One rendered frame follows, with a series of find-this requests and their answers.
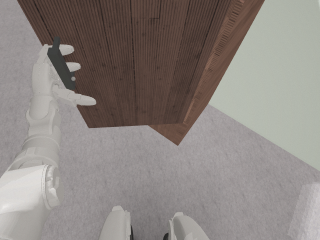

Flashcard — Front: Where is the left robot upper arm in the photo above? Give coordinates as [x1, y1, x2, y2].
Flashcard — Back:
[0, 164, 65, 240]

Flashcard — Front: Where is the left robot forearm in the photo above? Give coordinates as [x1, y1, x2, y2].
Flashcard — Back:
[0, 95, 62, 181]

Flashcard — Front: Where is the left robot hand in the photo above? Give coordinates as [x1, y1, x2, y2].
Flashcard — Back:
[31, 44, 96, 107]

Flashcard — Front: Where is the cupboard door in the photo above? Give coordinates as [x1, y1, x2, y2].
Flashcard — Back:
[17, 0, 232, 128]

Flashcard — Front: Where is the left robot thigh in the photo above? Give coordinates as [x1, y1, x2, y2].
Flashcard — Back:
[98, 210, 131, 240]

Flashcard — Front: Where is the handle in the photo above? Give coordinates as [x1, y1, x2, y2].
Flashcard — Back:
[47, 36, 76, 90]

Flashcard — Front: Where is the robot right shin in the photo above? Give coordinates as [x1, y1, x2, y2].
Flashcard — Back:
[168, 212, 183, 240]

